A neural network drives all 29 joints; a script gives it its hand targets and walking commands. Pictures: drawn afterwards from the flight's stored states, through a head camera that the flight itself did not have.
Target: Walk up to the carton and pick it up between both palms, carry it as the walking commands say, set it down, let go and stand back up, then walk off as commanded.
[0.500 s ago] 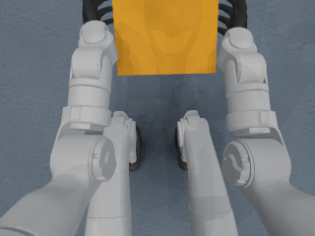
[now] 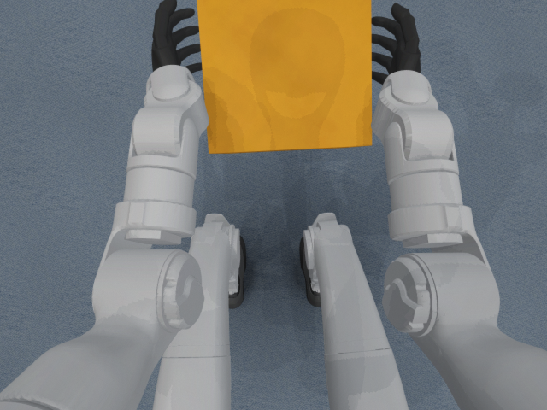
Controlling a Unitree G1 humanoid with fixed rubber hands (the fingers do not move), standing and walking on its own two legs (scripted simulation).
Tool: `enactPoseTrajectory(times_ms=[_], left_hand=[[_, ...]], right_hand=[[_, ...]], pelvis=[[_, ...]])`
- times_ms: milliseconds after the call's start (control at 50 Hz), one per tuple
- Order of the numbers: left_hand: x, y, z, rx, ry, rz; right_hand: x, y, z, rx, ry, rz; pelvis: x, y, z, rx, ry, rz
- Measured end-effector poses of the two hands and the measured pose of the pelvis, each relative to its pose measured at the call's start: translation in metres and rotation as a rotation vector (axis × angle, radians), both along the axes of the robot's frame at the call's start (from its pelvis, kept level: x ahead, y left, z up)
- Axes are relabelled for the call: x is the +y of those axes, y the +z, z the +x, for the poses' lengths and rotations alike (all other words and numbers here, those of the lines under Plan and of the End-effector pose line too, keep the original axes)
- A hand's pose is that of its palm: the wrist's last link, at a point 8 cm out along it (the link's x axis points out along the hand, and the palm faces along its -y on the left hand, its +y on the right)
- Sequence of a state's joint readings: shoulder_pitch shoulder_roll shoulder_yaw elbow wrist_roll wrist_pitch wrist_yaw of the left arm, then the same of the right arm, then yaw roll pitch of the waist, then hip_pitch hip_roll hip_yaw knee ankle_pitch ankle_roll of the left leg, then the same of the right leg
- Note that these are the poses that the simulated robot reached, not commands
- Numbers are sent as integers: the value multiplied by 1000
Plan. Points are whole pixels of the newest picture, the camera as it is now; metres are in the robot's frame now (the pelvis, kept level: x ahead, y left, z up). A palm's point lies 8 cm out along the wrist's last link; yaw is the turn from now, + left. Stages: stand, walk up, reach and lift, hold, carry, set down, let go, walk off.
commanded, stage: reach and lift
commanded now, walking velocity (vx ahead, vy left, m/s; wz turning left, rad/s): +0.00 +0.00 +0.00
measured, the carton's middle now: (284, 78) +0.53 -0.02 -0.12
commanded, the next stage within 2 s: none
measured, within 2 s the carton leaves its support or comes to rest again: neither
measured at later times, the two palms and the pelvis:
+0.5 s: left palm (143, 56) +0.48 +0.13 +0.04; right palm (437, 59) +0.47 -0.14 +0.05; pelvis +0.01 +0.00 +0.06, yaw +0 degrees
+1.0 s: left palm (81, 15) +0.46 +0.13 +0.13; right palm (496, 18) +0.45 -0.14 +0.14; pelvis +0.11 +0.00 +0.14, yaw +1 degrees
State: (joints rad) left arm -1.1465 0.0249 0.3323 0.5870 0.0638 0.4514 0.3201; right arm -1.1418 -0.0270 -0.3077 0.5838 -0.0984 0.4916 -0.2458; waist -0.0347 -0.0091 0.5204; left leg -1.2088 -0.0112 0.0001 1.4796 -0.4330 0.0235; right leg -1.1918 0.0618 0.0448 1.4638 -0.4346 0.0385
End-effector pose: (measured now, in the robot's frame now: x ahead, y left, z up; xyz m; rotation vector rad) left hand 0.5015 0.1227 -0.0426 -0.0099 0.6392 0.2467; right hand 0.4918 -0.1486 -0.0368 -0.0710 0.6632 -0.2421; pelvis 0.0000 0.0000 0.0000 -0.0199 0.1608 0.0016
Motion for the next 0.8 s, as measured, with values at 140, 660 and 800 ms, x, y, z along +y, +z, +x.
enactPoseTrajectory(times_ms=[140, 660, 800], left_hand=[[1, 13, -11, 17, 4, -8], [3, 135, -34, 59, -14, 17], [3, 163, -32, 65, -28, 26]], right_hand=[[1, 16, -9, 14, 0, 0], [3, 138, -30, 50, 44, -38], [1, 165, -26, 56, 56, -29]], pelvis=[[1, 17, 1, -22, 0, -3], [-1, 87, 57, 119, 1, -7], [0, 109, 78, 84, 4, -10]])
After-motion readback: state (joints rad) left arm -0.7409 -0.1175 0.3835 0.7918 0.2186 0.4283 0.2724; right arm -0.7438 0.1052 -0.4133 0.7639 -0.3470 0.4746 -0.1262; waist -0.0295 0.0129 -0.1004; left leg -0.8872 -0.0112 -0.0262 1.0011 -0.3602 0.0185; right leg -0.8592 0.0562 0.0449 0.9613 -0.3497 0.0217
